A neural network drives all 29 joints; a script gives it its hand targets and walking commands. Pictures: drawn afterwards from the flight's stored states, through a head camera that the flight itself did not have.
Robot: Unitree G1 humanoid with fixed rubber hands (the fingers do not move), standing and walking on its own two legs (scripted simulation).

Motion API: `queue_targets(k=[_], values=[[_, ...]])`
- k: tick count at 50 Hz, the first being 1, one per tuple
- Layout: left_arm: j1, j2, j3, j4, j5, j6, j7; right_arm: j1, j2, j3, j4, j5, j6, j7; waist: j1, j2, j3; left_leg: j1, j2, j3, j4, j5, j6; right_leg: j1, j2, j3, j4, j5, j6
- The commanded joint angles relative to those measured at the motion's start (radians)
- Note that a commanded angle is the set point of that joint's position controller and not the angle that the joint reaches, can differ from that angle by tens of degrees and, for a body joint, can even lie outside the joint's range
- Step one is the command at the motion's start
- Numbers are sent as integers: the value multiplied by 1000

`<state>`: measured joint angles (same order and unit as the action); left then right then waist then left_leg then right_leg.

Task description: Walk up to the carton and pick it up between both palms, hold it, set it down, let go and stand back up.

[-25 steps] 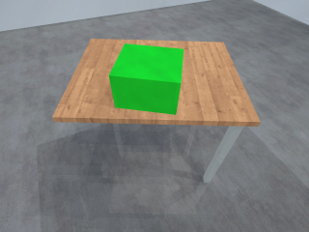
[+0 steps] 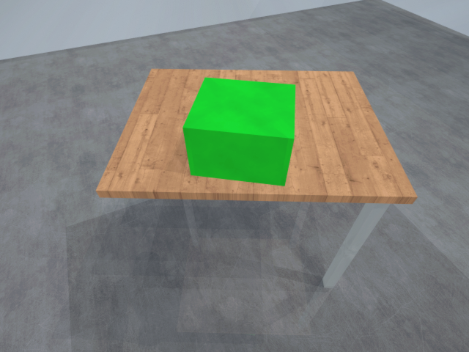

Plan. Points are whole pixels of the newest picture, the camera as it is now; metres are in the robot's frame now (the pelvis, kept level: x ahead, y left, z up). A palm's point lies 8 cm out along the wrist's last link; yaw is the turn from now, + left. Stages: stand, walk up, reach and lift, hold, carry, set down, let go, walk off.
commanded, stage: walk up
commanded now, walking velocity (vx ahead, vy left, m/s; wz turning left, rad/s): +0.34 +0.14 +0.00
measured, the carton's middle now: (243, 129) +0.65 +0.02 -0.01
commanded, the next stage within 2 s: none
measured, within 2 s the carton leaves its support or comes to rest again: neither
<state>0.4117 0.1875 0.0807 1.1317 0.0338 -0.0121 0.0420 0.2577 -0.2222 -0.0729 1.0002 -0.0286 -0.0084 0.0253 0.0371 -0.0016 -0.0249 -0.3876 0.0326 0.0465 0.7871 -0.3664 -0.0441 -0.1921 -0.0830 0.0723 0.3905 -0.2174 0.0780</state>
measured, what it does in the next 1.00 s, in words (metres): walks ahead: left foot, then right foot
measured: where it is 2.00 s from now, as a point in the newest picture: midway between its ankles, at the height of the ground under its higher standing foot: outside the picture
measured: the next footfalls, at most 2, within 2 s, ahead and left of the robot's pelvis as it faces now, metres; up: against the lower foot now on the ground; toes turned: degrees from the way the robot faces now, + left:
left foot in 0.06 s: +0.07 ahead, +0.16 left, +0.00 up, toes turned +4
right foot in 0.54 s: +0.29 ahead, -0.05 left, +0.00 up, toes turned -9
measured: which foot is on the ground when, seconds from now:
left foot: up 0.00-0.04, down 0.06-0.56, up 0.58-0.84, down 0.86-1.00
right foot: down 0.00-0.08, up 0.10-0.52, down 0.54-1.00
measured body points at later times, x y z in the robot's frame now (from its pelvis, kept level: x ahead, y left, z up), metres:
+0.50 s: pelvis +0.16 +0.04 -0.01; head +0.20 +0.05 +0.44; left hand +0.32 +0.24 -0.16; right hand +0.01 -0.13 -0.15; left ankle +0.03 +0.15 -0.74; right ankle +0.24 -0.05 -0.73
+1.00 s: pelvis +0.23 +0.03 -0.01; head +0.23 +0.05 +0.44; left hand +0.25 +0.24 -0.17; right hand +0.25 -0.19 -0.16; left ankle +0.23 +0.14 -0.74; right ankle +0.25 -0.05 -0.74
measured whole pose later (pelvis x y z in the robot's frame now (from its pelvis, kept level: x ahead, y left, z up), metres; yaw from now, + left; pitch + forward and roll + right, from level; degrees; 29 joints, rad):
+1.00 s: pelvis +0.23 +0.03 -0.01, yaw -1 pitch -2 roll -1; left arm 0.28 0.15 0.01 1.08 0.02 0.01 0.03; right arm 0.26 -0.12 -0.01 1.09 0.00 0.01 -0.04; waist 0.02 -0.04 0.02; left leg -0.19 0.02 0.04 0.50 -0.28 0.01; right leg -0.19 0.01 -0.17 0.45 -0.23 -0.07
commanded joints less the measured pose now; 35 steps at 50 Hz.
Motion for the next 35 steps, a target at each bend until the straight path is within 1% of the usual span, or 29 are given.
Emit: queue_targets(k=[1,2,3,4,5,6,7,8,9,10,11,13,14,15,17,21,23,24,25,26,27,28,29,30,31,32,33,34,35], values=[[-88,151,35,-66,7,-13,1,148,25,3,6,26,-10,-19,-84,-213,136,261,-25,87,-374,74,15,-240,-115,67,-84,-348,-153],[-39,122,29,-54,13,-10,-1,198,-7,-7,28,25,-16,-28,-88,-122,114,393,-55,115,-390,73,9,-314,-86,54,19,-387,-147],[15,82,17,-47,20,-11,-3,258,-38,-13,49,16,-28,-31,-90,9,70,518,-12,53,-389,2,4,-403,-35,-8,187,-393,-136],[11,0,-9,-80,31,-13,-9,365,-133,-25,55,5,-37,-33,-127,275,17,530,242,-266,-552,-350,31,-486,43,-129,512,-471,-96],[-62,3,-9,-148,2,-10,-12,413,-245,-49,83,-13,-15,-39,-150,485,57,394,414,-544,-721,-646,159,-609,39,-147,698,-435,-97],[-228,68,-7,-226,3,-9,-21,317,-175,-34,48,-18,-8,-35,-161,386,214,174,438,-675,-831,-726,231,-599,-23,-78,763,-368,-111],[-325,97,-1,-251,-3,-15,-38,238,-78,2,16,-1,-24,-31,-137,193,305,124,364,-569,-822,-546,213,-597,-52,-65,775,-263,-122],[-255,85,-1,-216,-3,-30,-52,188,-46,18,10,6,-36,-35,-79,94,280,165,269,-374,-733,-238,179,-554,-79,-84,754,-183,-126],[-118,59,6,-124,6,-35,-59,199,-57,20,-3,-16,-60,-31,-57,-109,227,262,319,-360,-639,143,139,-533,-53,-59,756,-92,-115],[-62,-5,-7,-112,16,-30,-62,218,-93,13,12,-12,-75,-30,-35,-68,157,283,339,-363,-622,243,164,-504,-52,-80,743,-55,-98],[-63,-10,-10,-114,16,-28,-59,232,-93,15,25,-7,-88,-25,-24,-13,143,234,326,-339,-618,333,176,-446,-57,-79,729,-33,-89],[-90,17,-5,-126,-6,-22,-62,249,-30,37,49,-6,-100,-25,-14,90,121,311,254,-193,-573,578,153,-444,-22,-117,667,-19,-80],[-124,23,-5,-137,-14,-17,-64,262,-17,43,58,-4,-101,-29,-21,139,112,335,234,-146,-558,625,145,-449,-10,-133,623,-4,-77],[-189,22,-9,-160,-14,-13,-65,290,0,51,71,-1,-100,-34,-43,165,122,340,230,-136,-554,657,147,-453,-4,-146,571,3,-73],[-309,4,-21,-200,-13,-13,-66,333,13,60,93,-2,-95,-42,-78,176,141,369,225,-125,-535,733,151,-453,12,-166,455,8,-66],[-386,-7,-35,-220,-23,-23,-60,365,-12,58,118,-6,-83,-52,-103,207,123,399,221,-88,-463,847,161,-343,56,-214,265,-39,-73],[-371,-2,-36,-212,-28,-30,-53,379,-18,56,134,-1,-79,-53,-99,215,113,392,223,-93,-418,887,157,-242,81,-228,189,-20,-90],[-321,5,-32,-194,-29,-35,-49,368,-25,54,137,6,-78,-54,-73,199,93,379,217,-89,-363,919,147,-151,97,-232,133,21,-104],[-216,19,-24,-159,-25,-46,-43,341,-31,52,137,19,-78,-53,-15,152,49,337,190,-60,-253,904,124,4,97,-228,38,131,-119],[-89,73,-6,-121,-14,-59,-36,319,-25,55,126,31,-82,-52,38,101,-35,222,154,-29,-128,739,94,219,17,-164,47,238,-141],[38,154,10,-100,12,-70,-23,320,16,64,102,70,-78,-61,73,-15,-112,-26,60,9,63,383,39,497,-210,49,134,1083,-226],[70,145,0,-68,-14,-60,-17,401,79,70,123,111,-51,-72,77,-162,-260,-37,-46,30,257,-279,19,554,-397,172,172,1568,-438],[28,74,-20,-80,-46,-52,-17,374,26,53,123,90,-27,-79,40,-124,-290,65,-2,-42,270,-321,28,408,-394,172,107,1415,-454],[-57,37,-37,-101,-45,-53,-23,287,16,45,103,59,-21,-76,25,-89,-171,77,1,-70,263,-319,36,271,-328,90,51,1337,-404],[-110,18,-53,-102,-26,-53,-16,239,58,48,96,25,-15,-67,2,-80,-78,71,1,-79,254,-284,44,171,-277,54,24,1183,-366],[-156,13,-59,-110,-21,-52,-2,227,96,55,95,1,-4,-62,-30,-100,21,89,20,-77,196,-227,45,54,-236,13,-11,1059,-334],[-196,17,-61,-113,-25,-48,6,238,122,62,97,-11,6,-59,-61,-127,57,113,28,-78,142,-179,43,-1,-195,-28,-34,969,-310],[-210,17,-62,-111,-25,-45,6,269,129,64,113,-12,14,-61,-80,-118,62,128,17,-65,112,-157,40,-10,-173,-57,-40,934,-299],[-200,22,-64,-108,-21,-47,4,286,122,62,123,-4,24,-64,-87,-108,39,146,10,-54,64,-133,39,3,-167,-65,-38,903,-295]])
